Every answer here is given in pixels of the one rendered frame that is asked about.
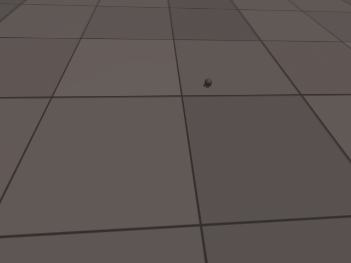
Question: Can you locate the ball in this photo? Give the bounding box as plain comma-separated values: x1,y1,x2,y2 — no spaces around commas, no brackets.
205,78,212,86

